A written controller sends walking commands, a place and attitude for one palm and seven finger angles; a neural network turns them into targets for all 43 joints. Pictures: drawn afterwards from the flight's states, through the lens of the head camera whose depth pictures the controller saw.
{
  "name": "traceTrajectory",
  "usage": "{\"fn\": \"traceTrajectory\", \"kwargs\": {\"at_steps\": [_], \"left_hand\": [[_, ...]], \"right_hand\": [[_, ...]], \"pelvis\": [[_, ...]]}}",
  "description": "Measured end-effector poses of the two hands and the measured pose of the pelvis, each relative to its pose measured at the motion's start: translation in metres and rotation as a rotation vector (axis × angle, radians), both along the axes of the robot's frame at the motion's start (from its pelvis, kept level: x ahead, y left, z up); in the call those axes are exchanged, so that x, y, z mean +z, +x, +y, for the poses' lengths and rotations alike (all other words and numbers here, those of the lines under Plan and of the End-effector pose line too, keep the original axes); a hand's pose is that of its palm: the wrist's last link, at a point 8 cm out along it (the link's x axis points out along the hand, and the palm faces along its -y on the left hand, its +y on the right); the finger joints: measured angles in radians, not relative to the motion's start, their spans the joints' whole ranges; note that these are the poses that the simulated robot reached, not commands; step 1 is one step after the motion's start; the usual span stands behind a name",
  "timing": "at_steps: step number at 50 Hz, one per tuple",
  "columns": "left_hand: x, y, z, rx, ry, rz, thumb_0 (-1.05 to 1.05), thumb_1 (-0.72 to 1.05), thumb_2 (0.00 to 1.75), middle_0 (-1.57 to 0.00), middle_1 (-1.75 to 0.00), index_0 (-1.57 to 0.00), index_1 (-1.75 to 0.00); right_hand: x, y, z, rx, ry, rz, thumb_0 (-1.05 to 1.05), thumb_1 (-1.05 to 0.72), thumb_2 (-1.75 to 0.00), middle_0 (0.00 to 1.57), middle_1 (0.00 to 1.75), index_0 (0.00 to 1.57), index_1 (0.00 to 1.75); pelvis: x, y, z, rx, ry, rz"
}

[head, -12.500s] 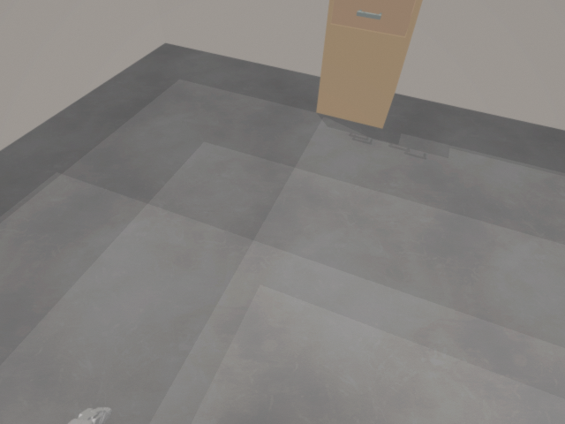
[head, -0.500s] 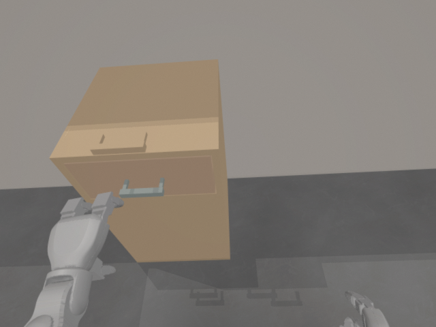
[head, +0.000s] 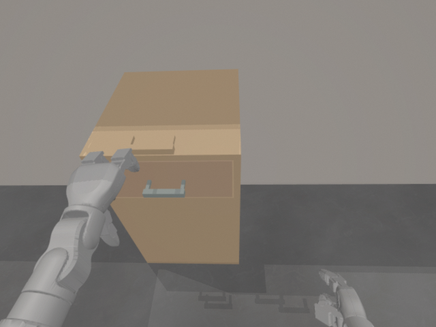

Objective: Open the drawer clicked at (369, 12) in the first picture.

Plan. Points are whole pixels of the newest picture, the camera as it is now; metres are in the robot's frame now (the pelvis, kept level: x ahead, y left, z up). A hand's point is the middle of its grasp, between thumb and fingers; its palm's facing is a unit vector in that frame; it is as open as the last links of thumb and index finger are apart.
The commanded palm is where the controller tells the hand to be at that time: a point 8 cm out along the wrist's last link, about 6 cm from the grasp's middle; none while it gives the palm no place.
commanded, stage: raise the hand with hooked fingers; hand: left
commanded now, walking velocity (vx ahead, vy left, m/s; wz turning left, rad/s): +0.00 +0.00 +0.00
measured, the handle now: (165, 188) +0.49 +0.22 -0.13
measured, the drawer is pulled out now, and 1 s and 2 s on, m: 0.00 0.00 0.00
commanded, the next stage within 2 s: move the hooked fingers above the handle in 0.34 s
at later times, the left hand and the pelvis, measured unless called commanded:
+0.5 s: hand (118, 204) +0.30 +0.23 +0.07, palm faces +0.03 -0.11 -0.99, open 13.8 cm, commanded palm +0.28 +0.23 +0.13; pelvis +0.00 -0.01 +0.00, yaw +0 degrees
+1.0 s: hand (135, 200) +0.35 +0.22 +0.02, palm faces -0.05 -0.09 -0.99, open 13.8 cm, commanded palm +0.33 +0.23 +0.08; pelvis +0.01 -0.02 -0.01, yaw +0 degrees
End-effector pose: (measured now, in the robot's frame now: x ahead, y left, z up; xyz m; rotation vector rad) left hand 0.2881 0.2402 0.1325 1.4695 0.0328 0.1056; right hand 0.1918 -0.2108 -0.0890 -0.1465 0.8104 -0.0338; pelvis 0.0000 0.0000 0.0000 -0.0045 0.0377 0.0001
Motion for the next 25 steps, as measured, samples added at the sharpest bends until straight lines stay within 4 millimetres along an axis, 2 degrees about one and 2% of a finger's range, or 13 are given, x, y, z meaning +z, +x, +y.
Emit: {"fn": "traceTrajectory", "kwargs": {"at_steps": [5, 14, 19, 25], "left_hand": [[-0.003, -0.001, 0.004, -0.003, -0.012, 0.036, 0.00, -0.49, 0.30, -0.32, -1.20, -0.31, -1.20], [-0.013, -0.011, -0.005, -0.059, -0.016, 0.037, 0.00, -0.49, 0.30, -0.32, -1.20, -0.32, -1.20], [-0.008, -0.009, -0.004, -0.031, -0.007, 0.005, 0.00, -0.49, 0.30, -0.32, -1.20, -0.32, -1.20], [-0.008, -0.005, -0.010, -0.009, -0.011, 0.024, 0.00, -0.49, 0.30, -0.32, -1.20, -0.32, -1.20]], "right_hand": [[-0.005, -0.016, -0.005, -0.016, -0.001, 0.044, 0.01, -0.91, -0.90, 0.21, 0.30, 0.21, 0.30], [-0.013, -0.038, -0.025, -0.049, -0.043, 0.104, 0.01, -0.91, -0.90, 0.21, 0.30, 0.21, 0.30], [-0.014, -0.038, -0.032, -0.061, -0.041, 0.104, 0.01, -0.91, -0.90, 0.20, 0.30, 0.20, 0.30], [-0.010, -0.029, -0.036, -0.067, -0.022, 0.067, 0.01, -0.91, -0.90, 0.20, 0.30, 0.20, 0.30]], "pelvis": [[0.002, -0.002, 0.002, -0.004, -0.001, 0.000], [0.002, -0.004, -0.001, -0.002, -0.002, 0.004], [0.002, -0.005, -0.005, -0.002, 0.000, 0.007], [0.002, -0.002, -0.010, -0.006, 0.004, 0.005]]}}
